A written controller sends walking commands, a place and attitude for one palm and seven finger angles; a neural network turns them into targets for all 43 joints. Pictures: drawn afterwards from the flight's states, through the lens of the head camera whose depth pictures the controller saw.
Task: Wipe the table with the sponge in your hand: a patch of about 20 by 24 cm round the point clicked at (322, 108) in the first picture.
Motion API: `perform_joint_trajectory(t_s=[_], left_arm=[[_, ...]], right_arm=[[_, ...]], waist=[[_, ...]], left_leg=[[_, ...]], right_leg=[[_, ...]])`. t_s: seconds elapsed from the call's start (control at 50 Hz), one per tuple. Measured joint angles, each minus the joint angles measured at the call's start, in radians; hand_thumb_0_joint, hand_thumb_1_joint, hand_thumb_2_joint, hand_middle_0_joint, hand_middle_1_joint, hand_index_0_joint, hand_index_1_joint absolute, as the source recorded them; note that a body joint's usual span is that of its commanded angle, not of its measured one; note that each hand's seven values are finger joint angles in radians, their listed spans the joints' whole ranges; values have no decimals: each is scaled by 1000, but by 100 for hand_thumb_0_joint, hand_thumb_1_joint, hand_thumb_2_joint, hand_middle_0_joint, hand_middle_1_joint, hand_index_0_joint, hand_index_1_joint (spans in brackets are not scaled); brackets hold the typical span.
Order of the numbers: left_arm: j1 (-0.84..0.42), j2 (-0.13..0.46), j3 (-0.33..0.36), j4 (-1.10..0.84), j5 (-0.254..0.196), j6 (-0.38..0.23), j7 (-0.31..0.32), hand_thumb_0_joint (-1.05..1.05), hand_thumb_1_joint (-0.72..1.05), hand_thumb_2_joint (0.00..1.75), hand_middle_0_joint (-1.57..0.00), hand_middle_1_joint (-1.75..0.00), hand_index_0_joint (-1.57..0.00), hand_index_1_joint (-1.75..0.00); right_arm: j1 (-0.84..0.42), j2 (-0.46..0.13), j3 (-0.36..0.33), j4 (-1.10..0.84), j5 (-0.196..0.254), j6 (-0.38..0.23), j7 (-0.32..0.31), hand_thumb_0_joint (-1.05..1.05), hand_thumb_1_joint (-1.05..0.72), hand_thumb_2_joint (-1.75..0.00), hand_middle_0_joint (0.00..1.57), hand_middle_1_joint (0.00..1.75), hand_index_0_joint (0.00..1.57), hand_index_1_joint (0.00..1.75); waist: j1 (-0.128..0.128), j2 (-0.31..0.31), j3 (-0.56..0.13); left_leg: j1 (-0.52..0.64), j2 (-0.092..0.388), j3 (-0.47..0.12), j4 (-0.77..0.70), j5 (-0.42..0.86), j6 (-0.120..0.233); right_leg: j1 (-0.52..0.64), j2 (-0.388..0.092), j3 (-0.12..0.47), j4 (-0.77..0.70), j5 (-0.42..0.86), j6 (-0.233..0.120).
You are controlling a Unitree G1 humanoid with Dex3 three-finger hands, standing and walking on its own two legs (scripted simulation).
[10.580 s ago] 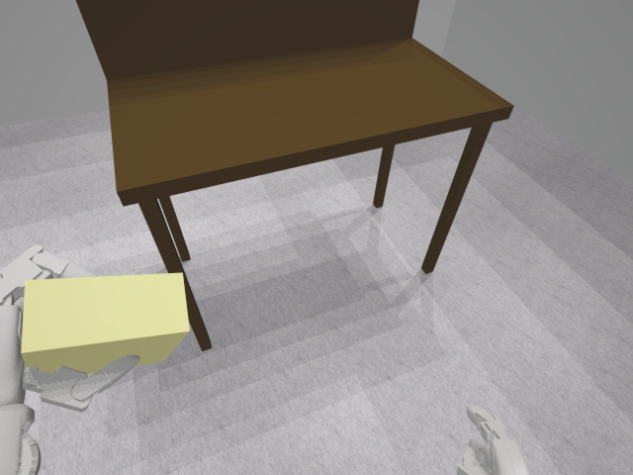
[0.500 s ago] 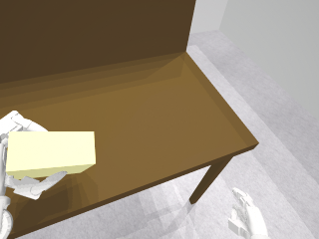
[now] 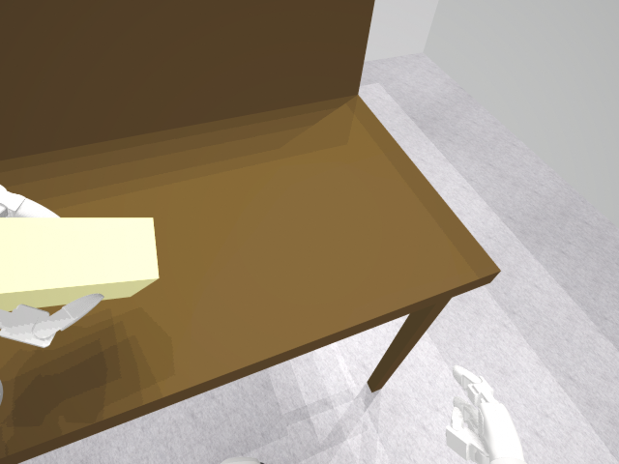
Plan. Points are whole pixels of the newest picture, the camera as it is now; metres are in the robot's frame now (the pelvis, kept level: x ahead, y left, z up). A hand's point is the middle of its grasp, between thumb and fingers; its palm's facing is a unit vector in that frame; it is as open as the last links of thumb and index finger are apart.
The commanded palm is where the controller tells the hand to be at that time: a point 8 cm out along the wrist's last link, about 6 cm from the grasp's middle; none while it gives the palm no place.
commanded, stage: come to a stop and stand still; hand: left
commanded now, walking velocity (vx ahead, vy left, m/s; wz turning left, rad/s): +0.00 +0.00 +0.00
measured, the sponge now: (96, 264) +0.26 +0.25 +0.15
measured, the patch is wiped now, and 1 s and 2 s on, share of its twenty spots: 0.00 0.00 0.00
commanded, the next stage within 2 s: look again from close up in 0.62 s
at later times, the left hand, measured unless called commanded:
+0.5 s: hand (51, 305) +0.21 +0.26 +0.16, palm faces +0.40 -0.84 -0.37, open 10.1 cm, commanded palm +0.15 +0.29 +0.18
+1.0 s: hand (69, 295) +0.22 +0.25 +0.16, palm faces +0.38 -0.83 -0.40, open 10.1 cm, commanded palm +0.16 +0.28 +0.18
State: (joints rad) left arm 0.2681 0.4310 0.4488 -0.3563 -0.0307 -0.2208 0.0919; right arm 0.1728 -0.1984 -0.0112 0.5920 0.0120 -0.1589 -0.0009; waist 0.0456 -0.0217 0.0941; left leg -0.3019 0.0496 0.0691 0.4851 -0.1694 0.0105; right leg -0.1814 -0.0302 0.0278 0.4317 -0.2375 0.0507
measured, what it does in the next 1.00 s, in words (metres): stands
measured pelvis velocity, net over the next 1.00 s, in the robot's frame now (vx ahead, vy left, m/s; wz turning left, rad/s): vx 0.01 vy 0.00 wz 0.03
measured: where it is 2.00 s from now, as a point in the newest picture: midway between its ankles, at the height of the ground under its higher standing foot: outside the picture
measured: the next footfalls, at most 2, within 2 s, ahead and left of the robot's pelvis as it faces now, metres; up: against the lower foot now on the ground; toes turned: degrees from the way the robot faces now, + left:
none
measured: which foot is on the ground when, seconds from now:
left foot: down 0.00-1.00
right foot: down 0.00-1.00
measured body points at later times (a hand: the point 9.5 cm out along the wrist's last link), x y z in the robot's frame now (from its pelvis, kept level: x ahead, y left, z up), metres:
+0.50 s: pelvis -0.01 +0.01 +0.00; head +0.03 +0.04 +0.45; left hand +0.18 +0.30 +0.18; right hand +0.19 -0.20 -0.07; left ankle +0.06 +0.11 -0.74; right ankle +0.00 -0.16 -0.74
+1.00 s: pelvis +0.01 +0.00 +0.00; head +0.04 +0.02 +0.45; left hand +0.20 +0.29 +0.18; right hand +0.20 -0.22 -0.07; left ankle +0.06 +0.11 -0.74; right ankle +0.00 -0.16 -0.74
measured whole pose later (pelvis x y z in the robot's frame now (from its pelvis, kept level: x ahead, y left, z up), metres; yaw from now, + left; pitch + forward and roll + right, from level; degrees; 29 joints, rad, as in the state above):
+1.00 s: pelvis +0.01 +0.00 +0.00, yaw +1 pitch -1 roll -2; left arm 0.44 0.38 0.36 -0.49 -0.03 -0.19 0.10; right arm 0.18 -0.20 0.00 0.59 0.02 -0.13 -0.03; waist 0.02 -0.02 0.08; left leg -0.29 0.05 0.04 0.47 -0.17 0.01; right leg -0.14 -0.03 0.00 0.38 -0.23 0.05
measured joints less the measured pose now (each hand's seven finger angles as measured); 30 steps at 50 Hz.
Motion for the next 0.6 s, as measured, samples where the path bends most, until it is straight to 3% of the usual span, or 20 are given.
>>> perform_joint_trajectory(t_s=[0.08, 0.14, 0.24, 0.36, 0.44, 0.6], left_arm=[[125, -55, -74, -88, -7, -9, -3, -1, -48, 101, -72, -136, -73, -136], [181, -50, -110, -115, -2, -27, -19, -1, -48, 101, -72, -136, -73, -136], [151, -18, -71, -92, 3, -39, -12, -1, -49, 101, -72, -136, -73, -136], [102, -58, -54, -94, 8, -35, 13, -1, -48, 102, -72, -136, -73, -136], [111, -79, -82, -110, 15, -29, 11, -1, -48, 102, -72, -136, -73, -136], [140, -53, -83, -115, 10, -8, -1, -1, -48, 102, -72, -136, -73, -136]], right_arm=[[8, 1, 0, -19, 6, -13, 4, 1, -90, -90, 20, 30, 20, 30], [22, 10, 7, -19, 6, -14, -12, 1, -90, -90, 20, 30, 20, 30], [37, 19, 18, -4, 4, -18, -29, 1, -90, -90, 20, 30, 20, 30], [31, 18, 27, 14, 0, -36, -20, 1, -90, -90, 20, 30, 20, 30], [16, 21, 30, 12, -3, -36, -16, 1, -90, -90, 20, 30, 20, 30], [-5, 25, 30, -9, -3, -17, -20, 1, -90, -90, 20, 30, 20, 30]], waist=[[-30, 0, -9], [-33, -12, -14], [-14, -26, -4], [0, -20, -1], [-3, -13, -5], [-20, -7, -3]], left_leg=[[1, -13, 9, 8, -6, 11], [-2, -17, 3, 9, -5, 14], [-11, -19, -15, 9, 4, 15], [-12, -20, -25, 4, 10, 15], [-10, -18, -25, -1, 12, 14], [-6, -11, -26, -10, 12, 8]], right_leg=[[-3, -14, 8, 15, -9, 11], [-2, -17, 1, 14, -9, 12], [2, -16, -17, 3, -1, 4], [12, -15, -27, -17, 10, 4], [17, -14, -27, -29, 16, 9], [23, -7, -27, -44, 21, 8]])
